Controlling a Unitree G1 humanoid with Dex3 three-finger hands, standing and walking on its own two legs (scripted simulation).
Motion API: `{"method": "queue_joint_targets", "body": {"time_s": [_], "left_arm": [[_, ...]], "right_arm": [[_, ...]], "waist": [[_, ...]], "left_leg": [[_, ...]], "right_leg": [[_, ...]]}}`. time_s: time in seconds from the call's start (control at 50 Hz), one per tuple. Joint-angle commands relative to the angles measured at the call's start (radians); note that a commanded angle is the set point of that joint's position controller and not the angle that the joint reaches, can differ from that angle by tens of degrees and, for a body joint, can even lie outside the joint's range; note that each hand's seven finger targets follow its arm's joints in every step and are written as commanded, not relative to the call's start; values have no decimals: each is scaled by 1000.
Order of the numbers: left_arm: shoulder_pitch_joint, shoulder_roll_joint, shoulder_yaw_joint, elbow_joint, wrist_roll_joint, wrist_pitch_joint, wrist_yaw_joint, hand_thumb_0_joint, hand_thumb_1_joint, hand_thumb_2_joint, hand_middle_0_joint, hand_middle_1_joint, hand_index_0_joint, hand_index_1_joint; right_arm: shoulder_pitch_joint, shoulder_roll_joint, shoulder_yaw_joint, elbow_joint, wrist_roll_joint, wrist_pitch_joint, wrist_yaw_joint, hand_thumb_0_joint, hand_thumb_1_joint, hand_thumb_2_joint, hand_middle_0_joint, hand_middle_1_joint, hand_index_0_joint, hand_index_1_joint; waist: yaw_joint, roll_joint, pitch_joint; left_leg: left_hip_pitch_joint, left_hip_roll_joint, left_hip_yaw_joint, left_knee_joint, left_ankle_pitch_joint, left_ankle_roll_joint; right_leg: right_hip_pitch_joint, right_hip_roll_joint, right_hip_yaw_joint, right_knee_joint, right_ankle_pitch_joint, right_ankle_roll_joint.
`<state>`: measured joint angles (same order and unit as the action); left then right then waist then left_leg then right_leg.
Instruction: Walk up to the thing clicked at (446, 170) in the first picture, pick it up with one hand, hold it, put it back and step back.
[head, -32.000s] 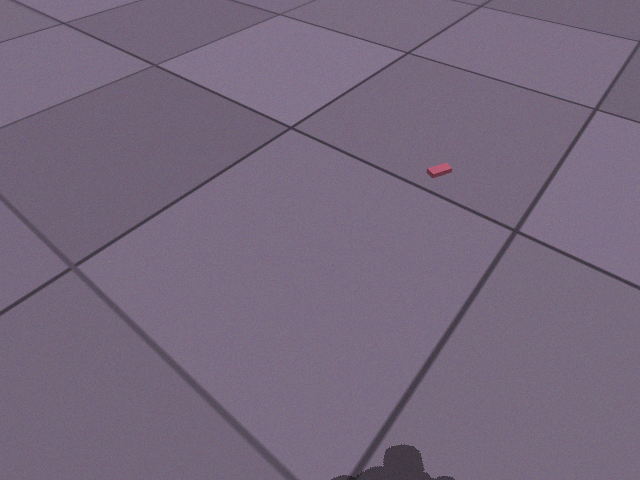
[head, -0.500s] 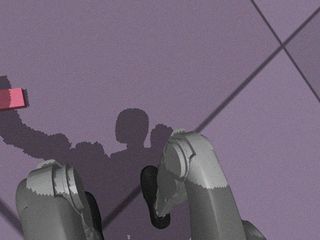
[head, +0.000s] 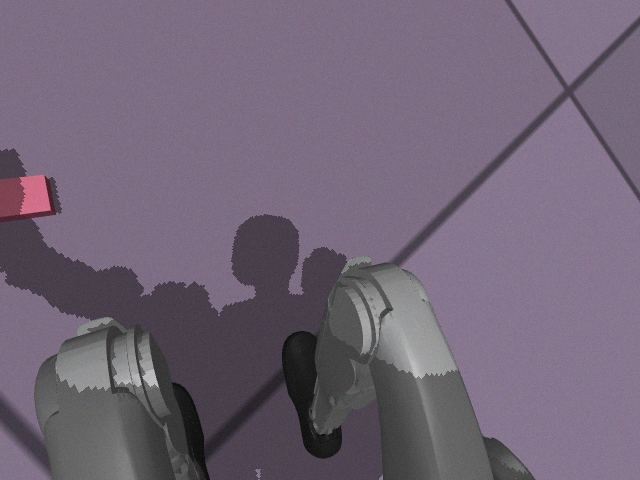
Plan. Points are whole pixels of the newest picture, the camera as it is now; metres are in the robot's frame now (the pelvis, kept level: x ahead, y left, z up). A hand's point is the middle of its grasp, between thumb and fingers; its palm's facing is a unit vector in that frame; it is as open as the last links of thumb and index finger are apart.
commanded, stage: rise first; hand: left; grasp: from above
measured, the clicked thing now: (0, 201) +0.49 +0.32 -0.30
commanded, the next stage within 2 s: approach in 0.48 s
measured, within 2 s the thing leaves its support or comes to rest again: neither
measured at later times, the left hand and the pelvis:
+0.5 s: hand out of the picture +0.44 +0.37 -0.19, palm faces -0.47 -0.10 -0.88, open 14.0 cm; pelvis +0.00 +0.00 +0.00, yaw +0 degrees
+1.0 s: hand out of the picture +0.50 +0.32 -0.18, palm faces -0.38 -0.08 -0.92, open 14.4 cm; pelvis +0.00 +0.00 +0.00, yaw +0 degrees
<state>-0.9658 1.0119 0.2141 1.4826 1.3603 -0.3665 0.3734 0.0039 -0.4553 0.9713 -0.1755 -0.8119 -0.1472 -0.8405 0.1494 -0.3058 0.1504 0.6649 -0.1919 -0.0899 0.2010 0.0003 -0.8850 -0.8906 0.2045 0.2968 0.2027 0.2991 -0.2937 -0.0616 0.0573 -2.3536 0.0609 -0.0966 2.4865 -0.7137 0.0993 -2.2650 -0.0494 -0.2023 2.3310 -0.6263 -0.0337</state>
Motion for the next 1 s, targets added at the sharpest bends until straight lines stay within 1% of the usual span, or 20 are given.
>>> {"method": "queue_joint_targets", "body": {"time_s": [0.0,0.14,0.18,0.22,0.24,0.36,0.4,0.46,0.48,0.52,0.6,0.66,0.72,0.76,0.78,0.84,0.88,0.94,0.96,0.98], "left_arm": [[-244,287,36,-103,-25,7,27,0,-451,961,-164,-826,-138,-850],[-278,327,37,-153,-18,-12,21,0,-461,967,-155,-838,-131,-861],[-261,346,61,-146,-22,-14,31,0,-460,967,-157,-827,-131,-852],[-245,306,39,-134,-29,-18,31,0,-462,969,-162,-821,-134,-848],[-259,325,43,-135,-22,-16,29,0,-476,980,-155,-822,-124,-852],[-248,316,35,-106,-18,-16,30,0,-479,984,-143,-834,-115,-861],[-240,343,55,-122,-23,-18,38,0,-484,989,-145,-833,-114,-863],[-264,326,46,-150,-18,-19,38,0,-495,998,-135,-833,-103,-864],[-261,323,42,-147,-20,-19,37,0,-494,989,-132,-843,-103,-870],[-267,318,36,-116,-17,-15,33,0,-497,991,-130,-848,-101,-875],[-226,302,31,-91,-22,-10,30,0,-563,1030,-72,-953,-52,-972],[-284,260,-4,-149,-28,-15,25,0,-583,1042,-66,-969,-45,-990],[-337,216,-32,-202,-39,-17,40,0,-598,1058,-65,-958,-39,-984],[-383,176,-60,-162,-29,-8,52,0,-598,1062,-64,-955,-37,-981],[-433,196,-57,-183,-25,-4,64,0,-603,1066,-63,-958,-36,-985],[-452,244,-32,-136,21,25,92,0,-611,1085,-68,-943,-33,-979],[-460,234,-27,-92,31,54,103,0,-611,1088,-71,-938,-35,-975],[-430,269,3,-42,33,103,107,0,-606,1076,-68,-942,-35,-975],[-413,259,-9,-24,24,121,94,0,-608,1070,-71,-949,-39,-980],[-399,294,21,-31,18,137,86,0,-604,1070,-68,-948,-37,-978]], "right_arm": [[238,-295,-90,5,7,5,-5,0,-884,-892,201,300,200,300],[226,-298,-89,-7,4,6,-8,0,-884,-892,201,300,200,300],[227,-295,-85,-7,1,8,-10,0,-883,-892,201,300,200,300],[213,-290,-85,-2,2,11,-11,0,-885,-892,201,300,200,300],[218,-290,-82,-7,4,10,-11,0,-885,-892,201,300,200,300],[218,-298,-83,-11,3,4,-13,0,-882,-891,201,300,201,300],[217,-297,-82,-5,2,3,-14,0,-883,-891,201,300,200,300],[225,-300,-87,-5,0,1,-12,0,-881,-891,201,300,200,300],[226,-302,-90,3,1,1,-13,0,-884,-891,201,300,200,300],[236,-297,-81,1,0,0,-9,0,-883,-891,201,300,200,300],[226,-296,-82,2,2,-2,-9,0,-892,-893,201,300,200,300],[228,-306,-93,4,3,-7,-7,0,-897,-895,200,300,200,300],[240,-286,-86,13,5,-7,-8,0,-897,-895,200,300,200,300],[243,-289,-85,19,4,-11,-7,0,-895,-894,201,300,200,300],[238,-289,-84,25,6,-11,-11,0,-897,-895,200,300,200,300],[259,-303,-76,21,0,-11,-15,0,-894,-894,201,300,200,300],[260,-314,-81,15,2,-16,-14,0,-892,-893,201,300,200,300],[263,-314,-69,-2,8,-13,-12,0,-891,-893,201,300,200,300],[261,-323,-77,-16,11,-16,-11,0,-895,-895,201,300,200,300],[260,-321,-77,-20,13,-14,-11,0,-893,-894,201,300,200,300]], "waist": [[-22,395,-632],[-14,461,-664],[-4,455,-669],[-7,443,-656],[-11,439,-642],[-15,415,-620],[5,438,-653],[-15,448,-664],[-9,454,-680],[-26,430,-651],[-14,428,-630],[-33,457,-642],[-44,470,-710],[-76,479,-670],[-72,486,-662],[-74,499,-659],[-79,528,-652],[-69,521,-661],[-69,514,-643],[-50,504,-668]], "left_leg": [[547,-35,-18,-259,275,-66],[590,-31,-18,-271,244,-76],[577,-33,-19,-271,252,-77],[553,-33,-17,-272,231,-73],[549,-33,-17,-271,224,-71],[525,-34,-20,-269,196,-70],[536,-35,-18,-266,221,-71],[569,-34,-19,-262,254,-73],[573,-34,-14,-257,270,-72],[561,-33,-18,-253,277,-71],[553,-34,-19,-260,252,-72],[555,-32,-22,-267,220,-75],[601,-29,-27,-254,258,-76],[614,-26,-38,-258,256,-83],[573,-30,-31,-262,221,-79],[595,-32,-35,-273,239,-84],[624,-31,-42,-281,277,-90],[597,-37,-31,-289,294,-85],[564,-41,-15,-284,272,-78],[554,-43,-10,-285,279,-75]], "right_leg": [[287,71,11,-186,209,5],[279,73,16,-182,183,3],[293,71,12,-179,189,3],[288,75,10,-186,179,0],[283,74,13,-188,175,0],[273,74,11,-185,157,0],[290,75,9,-180,173,0],[282,73,8,-179,193,1],[293,78,11,-180,206,1],[290,76,12,-181,210,3],[278,77,6,-182,187,2],[266,76,8,-182,177,-1],[279,79,1,-184,207,2],[234,77,-4,-174,203,2],[240,79,-2,-183,188,-1],[229,75,-3,-165,196,-4],[199,69,-6,-154,212,-2],[234,69,0,-161,231,-5],[255,72,13,-173,224,-7],[279,71,16,-180,233,-8]]}}
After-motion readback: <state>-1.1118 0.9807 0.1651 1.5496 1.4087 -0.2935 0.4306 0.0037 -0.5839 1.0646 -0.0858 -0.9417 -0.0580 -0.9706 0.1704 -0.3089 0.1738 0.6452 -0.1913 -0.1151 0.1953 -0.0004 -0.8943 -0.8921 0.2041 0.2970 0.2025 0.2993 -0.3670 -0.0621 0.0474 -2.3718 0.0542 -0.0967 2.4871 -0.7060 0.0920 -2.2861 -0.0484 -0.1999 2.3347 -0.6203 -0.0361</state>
